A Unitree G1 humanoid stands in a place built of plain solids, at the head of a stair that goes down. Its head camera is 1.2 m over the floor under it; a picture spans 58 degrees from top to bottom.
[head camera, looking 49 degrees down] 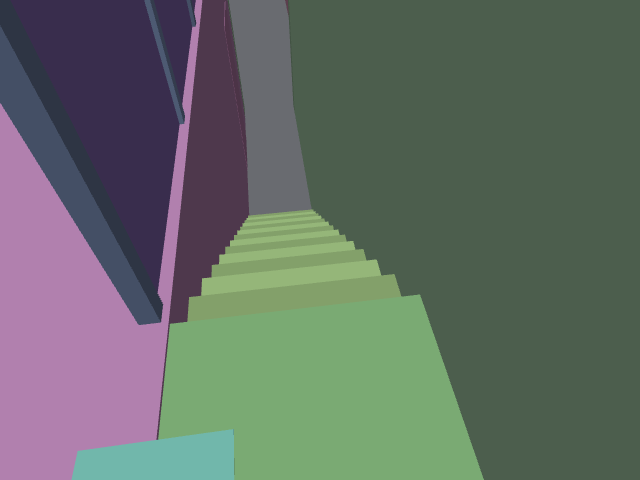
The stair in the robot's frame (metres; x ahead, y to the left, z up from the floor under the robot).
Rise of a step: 0.20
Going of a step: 0.24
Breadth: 0.81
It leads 8 degrees to the left of straight ahead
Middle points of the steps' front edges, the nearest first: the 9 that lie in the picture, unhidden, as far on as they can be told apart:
0.75 0.07 0.00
0.99 0.10 -0.20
1.22 0.13 -0.40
1.45 0.17 -0.61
1.69 0.20 -0.81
1.92 0.23 -1.01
2.15 0.26 -1.22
2.39 0.30 -1.42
2.62 0.33 -1.62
